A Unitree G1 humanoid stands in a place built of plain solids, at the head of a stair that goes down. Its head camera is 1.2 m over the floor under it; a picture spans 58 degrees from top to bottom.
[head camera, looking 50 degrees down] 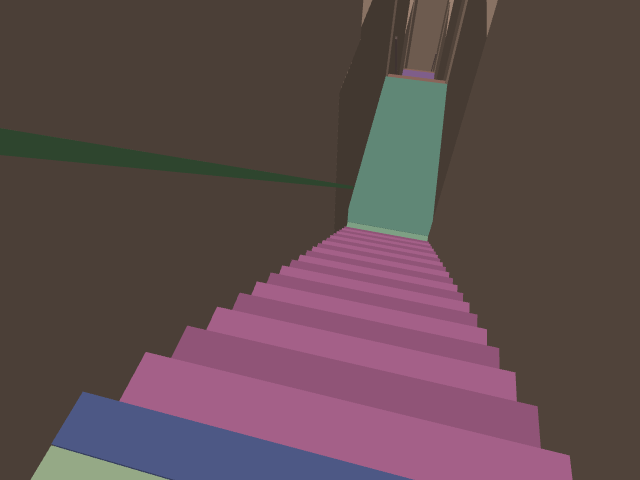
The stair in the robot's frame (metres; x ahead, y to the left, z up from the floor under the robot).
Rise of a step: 0.21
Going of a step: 0.22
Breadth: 1.40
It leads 14 degrees to the right of straight ahead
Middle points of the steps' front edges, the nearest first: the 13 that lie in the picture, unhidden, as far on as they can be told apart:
0.29 -0.02 0.00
0.51 -0.07 -0.21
0.73 -0.12 -0.42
0.94 -0.18 -0.63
1.16 -0.23 -0.84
1.38 -0.28 -1.05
1.60 -0.34 -1.26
1.82 -0.39 -1.47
2.04 -0.45 -1.68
2.25 -0.50 -1.89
2.47 -0.55 -2.10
2.69 -0.61 -2.31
2.91 -0.66 -2.52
